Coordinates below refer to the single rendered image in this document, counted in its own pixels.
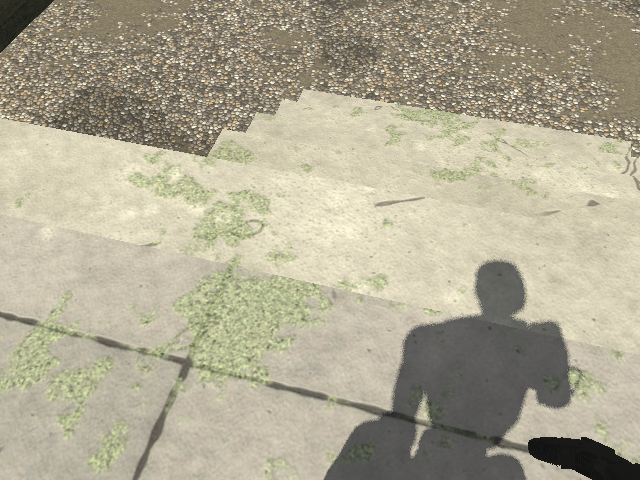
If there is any robot right hand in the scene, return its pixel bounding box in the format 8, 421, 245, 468
528, 437, 640, 480

